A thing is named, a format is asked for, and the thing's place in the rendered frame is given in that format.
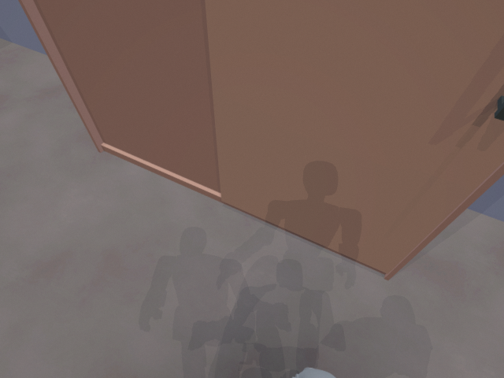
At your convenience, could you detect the wardrobe door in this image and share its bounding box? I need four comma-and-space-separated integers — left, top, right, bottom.
205, 0, 504, 274
33, 0, 221, 192

